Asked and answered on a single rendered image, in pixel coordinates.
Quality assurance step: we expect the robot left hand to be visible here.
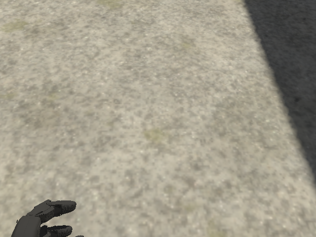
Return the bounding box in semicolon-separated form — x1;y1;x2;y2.
11;199;84;237

